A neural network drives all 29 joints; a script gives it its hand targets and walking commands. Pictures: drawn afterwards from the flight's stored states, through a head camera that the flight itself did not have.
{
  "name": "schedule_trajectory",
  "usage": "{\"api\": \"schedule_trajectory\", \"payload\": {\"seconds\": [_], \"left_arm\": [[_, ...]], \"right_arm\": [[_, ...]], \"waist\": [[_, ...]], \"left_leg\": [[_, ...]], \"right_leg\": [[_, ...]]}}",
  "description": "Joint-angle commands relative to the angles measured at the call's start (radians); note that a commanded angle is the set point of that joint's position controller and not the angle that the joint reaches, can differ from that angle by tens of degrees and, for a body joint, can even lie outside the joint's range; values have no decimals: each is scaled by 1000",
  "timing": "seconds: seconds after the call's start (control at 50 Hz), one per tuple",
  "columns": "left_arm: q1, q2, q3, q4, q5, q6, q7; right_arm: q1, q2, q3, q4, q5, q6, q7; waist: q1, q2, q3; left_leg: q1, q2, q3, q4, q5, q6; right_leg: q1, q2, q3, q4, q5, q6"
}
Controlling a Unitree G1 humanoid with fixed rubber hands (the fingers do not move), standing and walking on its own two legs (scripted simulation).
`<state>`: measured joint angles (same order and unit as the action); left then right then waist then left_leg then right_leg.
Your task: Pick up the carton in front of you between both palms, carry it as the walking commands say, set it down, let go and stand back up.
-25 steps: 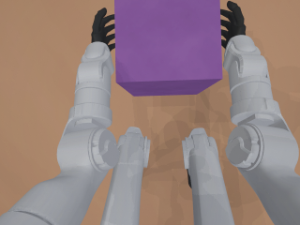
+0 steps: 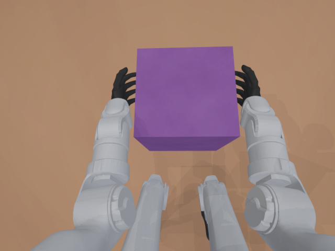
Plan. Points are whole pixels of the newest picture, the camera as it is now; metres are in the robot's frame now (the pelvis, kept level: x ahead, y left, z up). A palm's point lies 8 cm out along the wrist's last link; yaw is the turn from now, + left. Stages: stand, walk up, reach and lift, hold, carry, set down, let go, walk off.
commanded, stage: reach and lift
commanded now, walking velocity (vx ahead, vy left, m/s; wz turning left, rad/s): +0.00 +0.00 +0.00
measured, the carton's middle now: (183, 108) +0.45 +0.00 -0.11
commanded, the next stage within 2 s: hold in 1.84 s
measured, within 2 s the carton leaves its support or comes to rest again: neither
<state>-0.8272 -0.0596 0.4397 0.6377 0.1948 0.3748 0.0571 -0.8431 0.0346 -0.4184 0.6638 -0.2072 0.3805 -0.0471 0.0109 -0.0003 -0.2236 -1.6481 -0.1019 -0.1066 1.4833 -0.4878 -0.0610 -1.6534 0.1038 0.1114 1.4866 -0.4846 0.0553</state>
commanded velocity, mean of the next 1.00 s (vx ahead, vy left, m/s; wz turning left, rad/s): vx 0.00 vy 0.00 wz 0.00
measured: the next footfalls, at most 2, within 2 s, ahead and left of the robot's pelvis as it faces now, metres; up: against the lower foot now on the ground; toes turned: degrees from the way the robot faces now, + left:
none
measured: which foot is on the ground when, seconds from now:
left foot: down 0.00-1.00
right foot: down 0.00-1.00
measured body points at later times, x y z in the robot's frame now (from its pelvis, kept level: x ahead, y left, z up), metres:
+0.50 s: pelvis +0.05 +0.00 +0.14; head +0.14 +0.00 +0.58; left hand +0.41 +0.15 +0.11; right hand +0.41 -0.15 +0.10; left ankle +0.08 +0.13 -0.55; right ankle +0.08 -0.13 -0.55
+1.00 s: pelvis +0.07 +0.00 +0.19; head +0.03 +0.00 +0.64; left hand +0.37 +0.15 +0.21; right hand +0.37 -0.15 +0.21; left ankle +0.08 +0.13 -0.55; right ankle +0.08 -0.13 -0.55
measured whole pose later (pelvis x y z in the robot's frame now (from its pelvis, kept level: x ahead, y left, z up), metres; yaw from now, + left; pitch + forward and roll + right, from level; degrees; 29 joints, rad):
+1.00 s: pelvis +0.07 +0.00 +0.19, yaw +0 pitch -3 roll +0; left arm -0.29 -0.16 0.28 0.42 0.28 0.60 0.00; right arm -0.29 0.16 -0.28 0.41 -0.29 0.61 0.00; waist 0.00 0.00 -0.05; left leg -0.18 -0.04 -0.14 0.46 -0.23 -0.01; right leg -0.19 0.04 0.15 0.46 -0.23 0.02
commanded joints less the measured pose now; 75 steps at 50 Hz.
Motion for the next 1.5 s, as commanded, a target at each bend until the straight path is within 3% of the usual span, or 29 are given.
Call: {"api": "schedule_trajectory", "payload": {"seconds": [0.0, 0.46, 0.64, 0.78, 0.96, 1.14, 1.48], "left_arm": [[-587, -1087, -567, 54, -155, -18, -260], [-107, -1101, -680, -38, -121, -40, -263], [60, -1090, -747, -132, -144, 43, -272], [132, -1080, -790, -244, -167, 151, -283], [41, -1063, -680, -199, -124, 213, -309], [-58, -1086, -697, -211, -131, 211, -316], [55, -1052, -721, -298, -146, 247, -311]], "right_arm": [[-575, 1105, 546, 37, 158, -28, 249], [-102, 1131, 669, -69, 138, -48, 245], [66, 1113, 728, -168, 159, 36, 259], [133, 1092, 771, -283, 181, 146, 271], [41, 1078, 659, -240, 137, 207, 301], [-56, 1104, 679, -249, 144, 203, 308], [60, 1081, 705, -338, 161, 241, 296]], "waist": [[-2, -12, -810], [-5, -6, -469], [-6, 1, -301], [-12, 4, -133], [-8, 4, 47], [-8, 0, -31], [-8, -2, -52]], "left_leg": [[545, -74, 148, -226, 218, 22], [1109, -30, 47, -716, 414, 45], [1365, -8, 30, -920, 545, 41], [1507, 2, 25, -1057, 538, 36], [1488, 12, 42, -1110, 293, 51], [1518, 11, 50, -1101, 286, 50], [1598, 1, 46, -1136, 469, 40]], "right_leg": [[563, 69, -149, -231, 222, -18], [1125, 25, -46, -720, 417, -37], [1371, 5, -33, -923, 540, -34], [1507, -4, -33, -1061, 527, -33], [1485, -12, -47, -1112, 287, -51], [1516, -11, -50, -1101, 281, -46], [1597, -4, -47, -1138, 466, -34]]}}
